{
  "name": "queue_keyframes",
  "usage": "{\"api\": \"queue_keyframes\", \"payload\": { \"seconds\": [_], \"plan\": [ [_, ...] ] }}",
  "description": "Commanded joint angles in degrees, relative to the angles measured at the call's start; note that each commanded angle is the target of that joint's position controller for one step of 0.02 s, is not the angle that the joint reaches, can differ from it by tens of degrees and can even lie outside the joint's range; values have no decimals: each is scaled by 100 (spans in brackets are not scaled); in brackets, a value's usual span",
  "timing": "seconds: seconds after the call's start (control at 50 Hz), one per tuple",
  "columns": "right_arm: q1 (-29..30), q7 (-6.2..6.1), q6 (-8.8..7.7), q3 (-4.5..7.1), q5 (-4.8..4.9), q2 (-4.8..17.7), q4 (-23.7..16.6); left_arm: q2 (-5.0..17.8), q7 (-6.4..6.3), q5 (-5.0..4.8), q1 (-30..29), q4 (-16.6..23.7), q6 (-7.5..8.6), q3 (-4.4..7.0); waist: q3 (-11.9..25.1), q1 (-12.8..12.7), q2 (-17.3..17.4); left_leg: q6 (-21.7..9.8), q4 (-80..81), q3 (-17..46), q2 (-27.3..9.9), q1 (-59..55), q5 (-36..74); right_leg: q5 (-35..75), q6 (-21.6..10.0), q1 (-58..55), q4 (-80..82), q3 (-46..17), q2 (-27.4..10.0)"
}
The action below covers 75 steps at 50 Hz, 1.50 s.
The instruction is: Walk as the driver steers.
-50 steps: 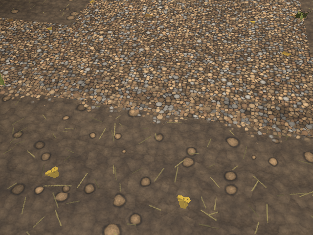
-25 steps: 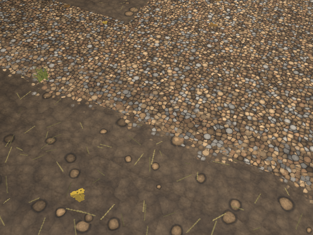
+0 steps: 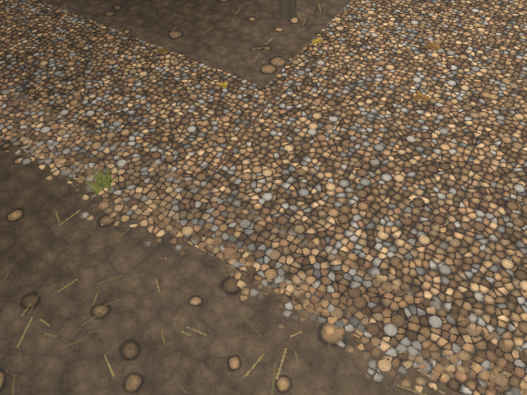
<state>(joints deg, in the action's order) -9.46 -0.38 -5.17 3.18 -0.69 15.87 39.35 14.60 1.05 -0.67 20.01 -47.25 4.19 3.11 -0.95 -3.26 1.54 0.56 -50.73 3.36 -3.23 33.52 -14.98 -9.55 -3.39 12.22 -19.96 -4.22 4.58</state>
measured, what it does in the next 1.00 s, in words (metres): walks ahead, turning right: left foot, then right foot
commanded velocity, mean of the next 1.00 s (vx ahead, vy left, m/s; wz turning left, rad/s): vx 0.50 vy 0.00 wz -0.53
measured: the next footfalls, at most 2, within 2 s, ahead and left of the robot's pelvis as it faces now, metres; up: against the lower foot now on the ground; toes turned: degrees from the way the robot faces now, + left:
left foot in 0.22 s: +0.28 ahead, +0.14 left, +0.00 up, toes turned -11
right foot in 0.70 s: +0.47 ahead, -0.20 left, +0.00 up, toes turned -28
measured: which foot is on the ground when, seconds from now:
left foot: up 0.00-0.20, down 0.22-0.72, up 0.74-1.00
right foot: down 0.00-0.22, up 0.24-0.68, down 0.70-1.00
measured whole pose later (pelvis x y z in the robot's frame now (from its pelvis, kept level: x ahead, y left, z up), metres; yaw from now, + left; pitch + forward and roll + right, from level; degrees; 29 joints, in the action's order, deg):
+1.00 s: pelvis +0.48 -0.13 +0.00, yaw -35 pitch +2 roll +0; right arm -5.1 0.0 -5.2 2.8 -1.0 17.9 40.0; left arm 16.3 0.3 -0.6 19.0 -38.6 2.3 3.4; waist -2.2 -3.0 1.6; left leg 3.7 -47.7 4.9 -5.7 39.1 -5.7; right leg -11.1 -5.1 10.9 -20.7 -5.5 6.4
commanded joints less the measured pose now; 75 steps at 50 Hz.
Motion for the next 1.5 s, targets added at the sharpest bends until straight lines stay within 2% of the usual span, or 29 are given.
{"api": "queue_keyframes", "payload": {
  "seconds": [0.02,0.12,0.18,0.2,0.22,0.24,0.26,0.3,0.34,0.5,0.62,0.66,0.7,0.72,0.74,0.76,0.78,0.8,0.84,0.92,1.08,1.18,1.2,1.22,1.24,1.26,1.3,1.36,1.5],
  "plan": [
    [430,16,-100,15,18,213,-465,1092,-119,-68,-277,473,49,282,177,98,-650,172,1165,-70,133,-269,938,870,-983,99,819,-1201,-1204],
    [1048,106,-185,65,139,397,-638,1068,-171,-120,230,404,-100,293,143,-84,-724,194,2177,56,406,-838,1411,392,-808,-86,433,-1600,-1267],
    [620,102,-250,183,152,600,-552,1009,-192,-108,130,484,-157,294,262,282,-827,-44,2680,30,382,-1768,1167,253,-573,-75,-124,-1863,-1182],
    [137,60,-261,261,105,756,-460,846,-187,-76,49,555,-145,244,533,544,-791,-217,2724,140,145,-2593,1085,359,-400,203,-688,-1707,-943],
    [-755,-2,-259,358,12,1101,-373,502,-170,10,-72,710,-108,126,1221,954,-211,-599,2631,997,-822,-3913,826,-222,-166,905,-2220,-1203,-594],
    [-1208,5,-151,455,-54,1522,-212,186,-186,-103,557,920,-31,22,1785,712,1475,-1436,3042,3258,-2043,-5304,-173,-2326,109,2662,-3867,-402,45],
    [-1226,37,-120,397,50,1153,-163,706,-194,-187,619,839,-19,109,1483,745,1375,-1576,3261,3973,-2198,-5119,-1213,-2420,194,3445,-4805,-411,-397],
    [-763,35,-91,226,48,615,-208,949,-175,-103,-87,874,-95,202,494,756,438,-1203,3411,2371,-1617,-3999,-450,-1481,285,3485,-5122,-300,-752],
    [-390,56,-77,142,-13,375,-153,799,-128,-55,-350,966,-160,228,55,542,370,-1012,3738,1381,-1164,-3144,499,-1007,290,3174,-4784,-256,-987],
    [-348,8,-112,303,44,870,201,416,73,-50,-1094,1342,-227,79,-64,517,221,-1056,4156,-352,-1095,-2781,1860,708,435,2797,-2938,96,-1105],
    [-714,-3,29,395,207,1209,464,526,243,-66,-1933,1731,-222,92,-293,702,215,-771,3846,-958,-1305,-3458,2396,565,65,2458,-1764,554,-869],
    [-718,-31,101,451,254,1396,477,726,249,-24,-1680,1761,-256,199,-22,457,378,-646,3066,-1206,-1294,-3676,4255,-52,-175,1803,-1646,891,-508],
    [-751,-75,159,396,254,1297,453,1239,153,-43,-104,1374,-316,508,830,-395,206,-352,891,-1545,-966,-2933,4879,256,-562,-534,-1195,1006,-37],
    [-995,-60,123,208,-25,777,311,1767,18,-94,573,1251,-376,643,1364,-434,-951,-80,-1083,-1562,-606,-1231,1420,683,-989,-2275,-1259,-772,-1233],
    [-1226,14,-53,34,-20,422,-37,2107,57,-104,254,1470,-289,618,2262,52,-1908,155,-2797,-483,520,746,-1995,-870,-2148,-3600,-158,-4154,-2387],
    [-535,85,-208,167,198,1029,-77,1571,111,-72,333,1498,-217,478,2111,-395,-914,44,-3032,252,205,1348,-1638,-1355,-1831,-3421,293,-4006,-2331],
    [-182,109,-278,160,312,1049,-203,1357,109,-39,184,1426,-151,402,1301,-324,-770,-72,-2752,140,18,1551,-1155,-1111,-1603,-2718,312,-3231,-2136],
    [-163,59,-293,131,204,946,-155,1231,102,-29,-166,1448,-118,350,817,-35,-207,-67,-2249,141,-217,1255,-728,-504,-1429,-1806,323,-2635,-1896],
    [-328,23,-193,182,34,990,-86,1023,55,70,-692,1579,-107,267,498,371,-406,15,-1606,179,-435,477,-333,503,-1323,-632,494,-1967,-1568],
    [-126,0,-33,118,-49,723,-124,1112,-68,34,-610,1433,-55,296,287,426,-362,308,-646,13,-308,288,271,1349,-1370,110,702,-1383,-1323],
    [1267,171,-153,30,95,607,-467,1199,-187,-93,80,1039,-160,342,29,-96,-611,281,1942,90,243,-415,1943,338,-910,34,312,-1495,-1121],
    [285,152,-254,256,85,966,-285,944,-196,-61,-17,1029,-238,283,415,490,-882,-191,2578,48,253,-1993,1134,635,-523,-227,-900,-1903,-950],
    [-501,101,-277,343,-21,1235,-228,607,-175,2,-38,1128,-217,156,1138,843,-431,-555,2444,779,-581,-3376,943,182,-302,353,-2318,-1490,-623],
    [-1146,91,-193,468,-77,1712,-39,255,-177,-129,749,1246,-168,42,1995,625,1296,-1519,2748,3210,-1927,-5442,-109,-2076,156,2371,-4285,-635,206],
    [-1208,136,-151,402,85,1324,-7,759,-202,-188,743,1207,-150,106,1819,709,1341,-1559,3244,4294,-2179,-5397,-1671,-2407,242,3273,-5202,-645,-191],
    [-949,111,-123,294,92,937,-87,1157,-208,-166,130,1225,-181,224,1040,863,730,-1282,3391,3498,-1897,-4708,-1821,-1880,280,3478,-5484,-625,-422],
    [-509,111,-66,174,-7,665,-51,1033,-202,-19,-445,1357,-209,225,227,700,286,-1106,3573,2201,-1389,-3384,-494,-1195,308,3172,-5140,-411,-710],
    [-409,121,-118,123,0,519,94,663,-126,-86,-313,1306,-234,173,60,415,549,-1122,3937,1263,-1012,-2668,358,-955,282,2598,-4519,-282,-872],
    [-638,108,-79,219,146,981,438,367,16,8,-1342,1492,-91,-12,-92,616,255,-1196,4240,182,-924,-2665,1538,601,347,2388,-2258,173,-970]
  ]
}}
Over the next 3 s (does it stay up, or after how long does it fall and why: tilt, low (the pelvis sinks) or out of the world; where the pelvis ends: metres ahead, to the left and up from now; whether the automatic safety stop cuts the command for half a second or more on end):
stays up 1.28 -0.68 -0.01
